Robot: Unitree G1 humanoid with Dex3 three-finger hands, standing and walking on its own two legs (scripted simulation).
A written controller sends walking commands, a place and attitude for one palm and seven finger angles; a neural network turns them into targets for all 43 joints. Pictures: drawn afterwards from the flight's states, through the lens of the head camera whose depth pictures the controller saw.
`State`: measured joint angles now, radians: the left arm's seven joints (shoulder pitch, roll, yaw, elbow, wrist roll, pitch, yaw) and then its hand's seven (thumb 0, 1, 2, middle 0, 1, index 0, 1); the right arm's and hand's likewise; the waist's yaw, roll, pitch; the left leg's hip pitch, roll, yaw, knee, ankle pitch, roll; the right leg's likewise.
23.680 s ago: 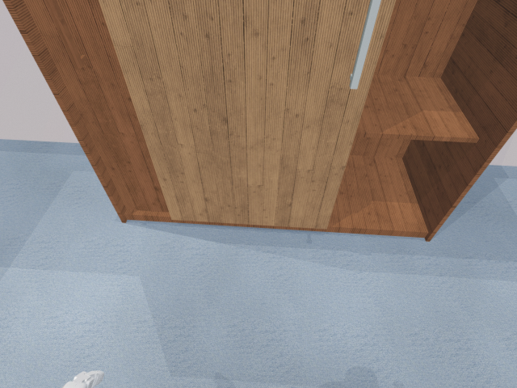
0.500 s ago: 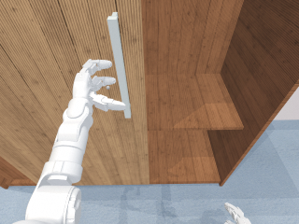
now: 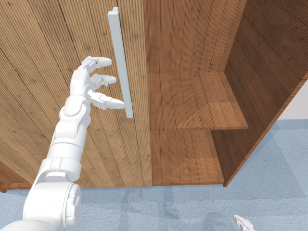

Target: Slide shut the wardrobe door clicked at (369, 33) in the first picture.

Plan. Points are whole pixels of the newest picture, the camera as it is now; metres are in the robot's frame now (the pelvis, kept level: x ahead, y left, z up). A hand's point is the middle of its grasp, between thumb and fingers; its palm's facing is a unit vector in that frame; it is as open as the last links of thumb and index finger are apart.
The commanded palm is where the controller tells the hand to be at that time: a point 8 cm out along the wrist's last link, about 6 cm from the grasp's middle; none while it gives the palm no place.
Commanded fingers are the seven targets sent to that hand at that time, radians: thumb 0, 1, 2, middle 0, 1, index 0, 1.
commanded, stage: move the hooked fingers beside the handle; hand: left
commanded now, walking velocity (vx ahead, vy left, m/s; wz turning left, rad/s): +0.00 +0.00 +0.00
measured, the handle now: (124, 72) +0.48 +0.10 +0.18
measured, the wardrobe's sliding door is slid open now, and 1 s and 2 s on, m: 0.47 0.47 0.47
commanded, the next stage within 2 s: none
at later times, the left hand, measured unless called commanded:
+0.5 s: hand (105, 86) +0.43 +0.14 +0.17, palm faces +0.02 -1.00 +0.00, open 13.5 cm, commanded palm +0.41 +0.22 +0.15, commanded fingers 0.00 -0.50 0.30 -0.30 -1.20 -0.30 -1.20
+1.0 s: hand (102, 87) +0.43 +0.15 +0.16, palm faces +0.00 -1.00 +0.01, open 13.6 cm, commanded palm +0.40 +0.23 +0.14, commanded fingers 0.00 -0.50 0.30 -0.30 -1.20 -0.30 -1.20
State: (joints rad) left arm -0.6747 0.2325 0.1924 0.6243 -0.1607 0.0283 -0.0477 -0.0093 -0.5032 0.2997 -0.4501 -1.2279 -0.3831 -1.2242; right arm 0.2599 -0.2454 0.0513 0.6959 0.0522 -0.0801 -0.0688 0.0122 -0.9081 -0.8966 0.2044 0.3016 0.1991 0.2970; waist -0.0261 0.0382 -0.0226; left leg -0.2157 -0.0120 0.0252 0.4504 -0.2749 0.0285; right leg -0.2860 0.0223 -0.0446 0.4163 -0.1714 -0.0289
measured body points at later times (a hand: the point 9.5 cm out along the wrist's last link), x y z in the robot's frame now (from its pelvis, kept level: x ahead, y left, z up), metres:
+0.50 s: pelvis -0.02 -0.01 +0.00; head +0.00 -0.02 +0.44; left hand +0.42 +0.20 +0.17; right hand +0.07 -0.26 -0.12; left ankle -0.03 +0.10 -0.74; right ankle +0.03 -0.10 -0.74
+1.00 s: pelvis -0.02 +0.00 -0.01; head +0.00 +0.00 +0.44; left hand +0.42 +0.21 +0.16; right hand +0.07 -0.25 -0.12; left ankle -0.03 +0.10 -0.74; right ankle +0.03 -0.10 -0.74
